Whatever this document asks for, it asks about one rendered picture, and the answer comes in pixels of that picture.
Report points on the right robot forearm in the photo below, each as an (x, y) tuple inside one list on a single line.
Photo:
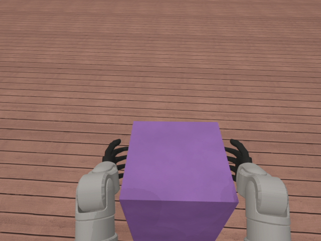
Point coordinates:
[(266, 204)]

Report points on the robot right hand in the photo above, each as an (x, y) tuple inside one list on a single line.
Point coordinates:
[(241, 154)]

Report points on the carton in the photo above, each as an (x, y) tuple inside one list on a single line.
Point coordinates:
[(177, 184)]

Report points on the left robot forearm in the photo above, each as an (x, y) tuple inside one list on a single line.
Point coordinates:
[(95, 204)]

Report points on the robot left hand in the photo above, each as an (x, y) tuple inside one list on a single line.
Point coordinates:
[(110, 154)]

